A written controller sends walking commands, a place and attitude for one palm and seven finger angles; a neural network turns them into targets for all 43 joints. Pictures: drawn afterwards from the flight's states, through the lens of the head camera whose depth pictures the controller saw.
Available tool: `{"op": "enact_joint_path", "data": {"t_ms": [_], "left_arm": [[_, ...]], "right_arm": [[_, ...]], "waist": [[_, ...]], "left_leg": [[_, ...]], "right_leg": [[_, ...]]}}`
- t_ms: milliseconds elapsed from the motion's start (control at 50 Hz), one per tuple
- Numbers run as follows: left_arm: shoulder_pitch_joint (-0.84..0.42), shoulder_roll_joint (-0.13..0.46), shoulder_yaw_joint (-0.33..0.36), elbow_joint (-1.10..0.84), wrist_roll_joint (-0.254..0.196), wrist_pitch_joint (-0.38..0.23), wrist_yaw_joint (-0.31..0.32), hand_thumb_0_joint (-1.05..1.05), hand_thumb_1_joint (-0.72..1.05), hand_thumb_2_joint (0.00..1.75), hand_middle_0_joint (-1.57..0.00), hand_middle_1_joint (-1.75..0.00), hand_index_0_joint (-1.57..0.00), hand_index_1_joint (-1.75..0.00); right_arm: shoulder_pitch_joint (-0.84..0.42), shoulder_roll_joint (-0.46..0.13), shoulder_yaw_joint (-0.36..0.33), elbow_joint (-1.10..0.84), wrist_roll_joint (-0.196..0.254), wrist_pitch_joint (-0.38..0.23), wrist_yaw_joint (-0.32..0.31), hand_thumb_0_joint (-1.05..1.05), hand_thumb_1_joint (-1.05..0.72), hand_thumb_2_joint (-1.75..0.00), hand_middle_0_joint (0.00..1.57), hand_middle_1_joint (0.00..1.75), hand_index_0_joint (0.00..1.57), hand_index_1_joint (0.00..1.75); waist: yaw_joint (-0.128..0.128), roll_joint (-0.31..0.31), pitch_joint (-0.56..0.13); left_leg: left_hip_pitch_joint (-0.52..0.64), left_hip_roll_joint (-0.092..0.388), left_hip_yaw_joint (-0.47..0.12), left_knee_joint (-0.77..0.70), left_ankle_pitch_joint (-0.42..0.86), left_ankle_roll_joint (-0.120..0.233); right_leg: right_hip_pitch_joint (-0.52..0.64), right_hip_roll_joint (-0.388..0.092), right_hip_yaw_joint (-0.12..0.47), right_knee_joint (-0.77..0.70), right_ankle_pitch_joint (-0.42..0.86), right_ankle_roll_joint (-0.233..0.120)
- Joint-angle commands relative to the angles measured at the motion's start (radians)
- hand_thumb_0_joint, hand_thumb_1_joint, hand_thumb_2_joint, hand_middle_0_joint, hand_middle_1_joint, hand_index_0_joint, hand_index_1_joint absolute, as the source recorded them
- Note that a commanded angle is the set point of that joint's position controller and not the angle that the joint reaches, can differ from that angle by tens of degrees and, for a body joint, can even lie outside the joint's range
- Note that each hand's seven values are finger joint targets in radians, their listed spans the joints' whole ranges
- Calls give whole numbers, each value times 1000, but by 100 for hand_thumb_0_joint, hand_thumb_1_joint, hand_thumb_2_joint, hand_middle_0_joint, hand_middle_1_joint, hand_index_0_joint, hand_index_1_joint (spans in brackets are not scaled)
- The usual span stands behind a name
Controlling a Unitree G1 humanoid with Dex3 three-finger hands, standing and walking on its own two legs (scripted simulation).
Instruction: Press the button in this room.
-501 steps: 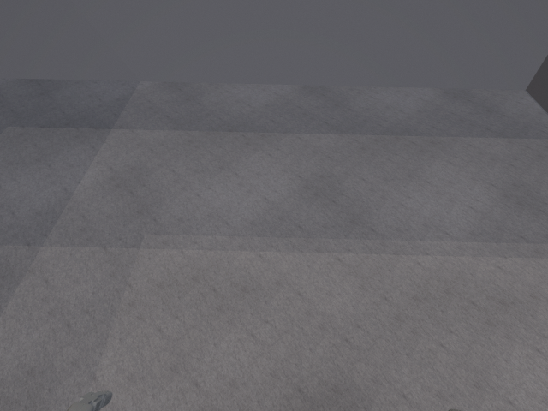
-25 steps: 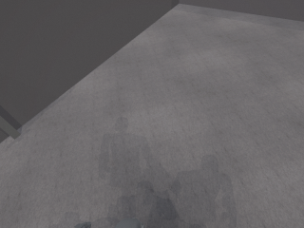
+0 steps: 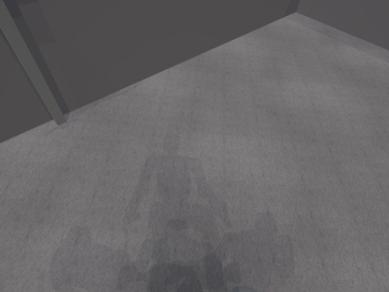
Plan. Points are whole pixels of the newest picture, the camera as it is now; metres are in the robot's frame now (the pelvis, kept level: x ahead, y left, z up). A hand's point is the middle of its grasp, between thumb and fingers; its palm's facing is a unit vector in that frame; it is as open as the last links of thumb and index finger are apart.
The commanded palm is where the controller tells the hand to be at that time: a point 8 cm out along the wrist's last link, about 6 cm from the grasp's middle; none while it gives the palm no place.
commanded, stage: turn or walk to find it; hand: left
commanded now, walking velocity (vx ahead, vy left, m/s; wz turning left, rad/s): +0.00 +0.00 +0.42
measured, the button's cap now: out of the picture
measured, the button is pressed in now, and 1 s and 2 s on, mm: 0 0 0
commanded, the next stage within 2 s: stand and wait in 0.40 s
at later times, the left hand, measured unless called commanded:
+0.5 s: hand out of the picture +0.00 +0.13 -0.14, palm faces +0.25 -0.93 -0.28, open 7.3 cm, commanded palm none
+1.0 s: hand out of the picture -0.10 +0.15 -0.17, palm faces +0.37 -0.90 -0.21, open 7.4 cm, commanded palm none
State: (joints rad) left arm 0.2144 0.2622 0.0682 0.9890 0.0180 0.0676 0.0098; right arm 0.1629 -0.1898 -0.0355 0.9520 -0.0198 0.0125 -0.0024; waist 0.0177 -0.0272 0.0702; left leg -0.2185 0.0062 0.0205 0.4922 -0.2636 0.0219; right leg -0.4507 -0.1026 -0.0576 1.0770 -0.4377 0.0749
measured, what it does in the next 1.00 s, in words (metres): steps on the spot, turning left: right foot, then left foot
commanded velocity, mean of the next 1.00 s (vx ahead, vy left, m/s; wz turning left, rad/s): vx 0.00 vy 0.00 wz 0.29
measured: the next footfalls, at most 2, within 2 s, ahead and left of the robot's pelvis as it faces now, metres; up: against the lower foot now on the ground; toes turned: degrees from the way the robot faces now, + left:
right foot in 0.24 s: +0.04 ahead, -0.14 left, +0.00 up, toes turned +2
left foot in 0.74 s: -0.07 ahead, +0.08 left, +0.00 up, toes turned +19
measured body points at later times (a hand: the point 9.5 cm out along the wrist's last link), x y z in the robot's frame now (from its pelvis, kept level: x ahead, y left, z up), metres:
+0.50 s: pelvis -0.03 -0.07 +0.00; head +0.00 -0.10 +0.45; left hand -0.01 +0.18 -0.12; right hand +0.06 -0.32 -0.17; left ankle -0.09 +0.10 -0.64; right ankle +0.00 -0.14 -0.74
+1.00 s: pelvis -0.07 -0.04 +0.00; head -0.05 -0.03 +0.45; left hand -0.12 +0.20 -0.16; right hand +0.08 -0.24 -0.15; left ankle -0.11 +0.07 -0.74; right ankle -0.04 -0.18 -0.70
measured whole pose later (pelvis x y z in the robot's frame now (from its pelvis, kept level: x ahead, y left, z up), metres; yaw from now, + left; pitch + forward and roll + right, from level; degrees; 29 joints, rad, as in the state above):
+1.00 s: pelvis -0.07 -0.04 +0.00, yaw +19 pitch -1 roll +0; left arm 0.23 0.20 0.04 1.06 0.01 0.05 0.02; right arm 0.16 -0.17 -0.03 1.04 -0.02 0.02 -0.02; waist 0.02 -0.01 0.05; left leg -0.18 0.00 0.00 0.45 -0.25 0.01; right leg -0.32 -0.08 -0.06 0.81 -0.47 0.06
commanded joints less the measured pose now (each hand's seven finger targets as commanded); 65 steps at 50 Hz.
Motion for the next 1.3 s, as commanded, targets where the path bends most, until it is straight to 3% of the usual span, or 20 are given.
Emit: {"op": "enact_joint_path", "data": {"t_ms": [0,100,180,200,240,260,320,380,600,640,680,740,780,900,1040,1060,1100,1120,1200,1280], "left_arm": [[-36,48,3,-93,-7,-34,4,0,90,90,-20,-30,-20,-30],[-74,32,-3,-124,-11,-38,10,0,90,90,-20,-30,-20,-30],[29,39,1,-101,-15,-55,11,0,90,90,-20,-30,-20,-30],[67,63,8,-95,-11,-64,15,0,90,90,-20,-30,-20,-30],[94,209,35,-104,10,-76,25,0,90,90,-20,-30,-20,-30],[75,193,29,-119,2,-68,27,0,90,90,-20,-30,-20,-30],[-76,99,12,-154,-3,-72,24,0,90,90,-20,-30,-20,-30],[-45,70,3,-147,-3,-82,24,0,90,90,-20,-30,-20,-30],[126,102,7,-19,16,-81,23,0,90,90,-20,-30,-20,-30],[104,100,4,1,11,-80,23,0,90,90,-20,-30,-20,-30],[75,80,-4,16,0,-75,25,0,90,90,-20,-30,-20,-30],[73,-11,-29,0,-12,-58,19,0,90,90,-20,-30,-20,-30],[22,5,-24,14,-4,-38,18,0,90,90,-20,-30,-20,-30],[25,-8,-20,25,-7,-38,9,0,90,90,-20,-30,-20,-30],[92,4,-10,12,-10,-61,17,0,90,90,-20,-30,-20,-30],[114,40,-5,14,-6,-69,21,0,90,90,-20,-30,-20,-30],[139,173,23,-5,10,-76,28,0,90,90,-20,-30,-20,-30],[117,150,15,-18,5,-72,28,0,90,90,-20,-30,-20,-30],[-40,82,5,-78,5,-74,27,0,90,90,-20,-30,-20,-30],[-15,101,10,-85,11,-73,29,0,90,90,-20,-30,-20,-30]], "right_arm": [[73,-204,-53,-36,1,-9,-18,0,-90,-90,20,30,20,30],[73,-209,-63,-45,-7,3,-13,0,-90,-90,20,30,20,30],[29,-208,-68,-60,-4,9,-8,0,-90,-90,20,30,20,30],[27,-185,-68,-67,3,9,-6,0,-90,-90,20,30,20,30],[17,-98,-56,-105,10,12,0,0,-90,-90,20,30,20,30],[0,-143,-70,-106,3,25,1,0,-90,-90,20,30,20,30],[72,-135,-78,-33,-6,48,15,0,-90,-90,20,30,20,30],[112,-119,-71,-5,-5,51,21,0,-90,-90,20,30,20,30],[10,-61,-25,11,10,22,1,0,-90,-90,20,30,20,30],[54,-55,-18,32,13,13,-6,0,-90,-90,20,30,20,30],[123,-56,-13,70,15,-2,-10,0,-90,-90,20,30,20,30],[96,-189,-33,56,5,-12,-19,0,-90,-90,20,30,20,30],[45,-155,-21,62,0,-13,-34,0,-90,-90,20,30,20,30],[34,-174,-35,55,0,-8,-34,0,-90,-90,20,30,20,30],[13,-182,-56,24,4,3,-20,0,-90,-90,20,30,20,30],[11,-159,-55,17,11,2,-15,0,-90,-90,20,30,20,30],[-30,-90,-46,-40,12,10,-9,0,-90,-90,20,30,20,30],[-46,-115,-57,-36,4,22,-6,0,-90,-90,20,30,20,30],[52,-111,-65,17,0,44,13,0,-90,-90,20,30,20,30],[30,-101,-59,4,2,46,19,0,-90,-90,20,30,20,30]], "waist": [[-39,164,-96],[-52,179,-90],[1,170,-117],[18,112,-135],[41,-288,-108],[38,-175,-79],[-39,-129,9],[-39,-138,-21],[46,-161,-82],[19,-166,-103],[-23,-123,-124],[-20,250,-82],[-24,278,-5],[-22,166,-27],[12,162,-113],[21,91,-129],[55,-261,-89],[46,-154,-59],[-35,-144,-13],[-15,-156,-5]], "left_leg": [[139,228,-216,-145,533,130],[88,233,-295,-128,472,148],[-32,173,-305,-52,402,101],[-105,126,-281,5,291,58],[-371,-77,-71,393,-319,-54],[-324,-33,-115,551,-313,-46],[-328,2,-109,742,-134,-55],[-329,7,-78,757,-50,-80],[-151,23,18,239,-194,-71],[-71,21,37,122,-132,-64],[99,25,38,-95,56,-52],[138,340,-281,-214,366,110],[16,305,-247,-247,376,141],[89,243,-212,-166,505,143],[15,166,-245,-49,423,87],[-78,118,-216,9,304,43],[-321,-52,-43,363,-300,-46],[-308,-23,-96,517,-301,-40],[-305,16,-67,709,-137,-59],[-284,35,-17,608,-134,-80]], "right_leg": [[-71,6,29,-30,28,14],[18,32,27,-244,-24,5],[245,67,-3,-553,160,-7],[360,36,18,-685,257,-13],[428,-368,407,-803,375,-184],[284,-390,362,-816,343,-235],[174,-230,173,-836,166,-169],[237,-183,67,-814,271,-147],[360,-221,103,-749,526,-232],[342,-208,87,-723,536,-219],[261,-162,49,-657,455,-157],[54,-1,-68,-385,-23,-36],[67,-10,-8,-229,-79,-29],[32,18,1,-216,-35,-7],[268,52,-26,-622,201,-9],[380,-2,24,-708,286,-22],[416,-360,337,-789,476,-198],[322,-355,285,-792,455,-237],[225,-219,89,-787,330,-177],[238,-226,33,-789,296,-179]]}}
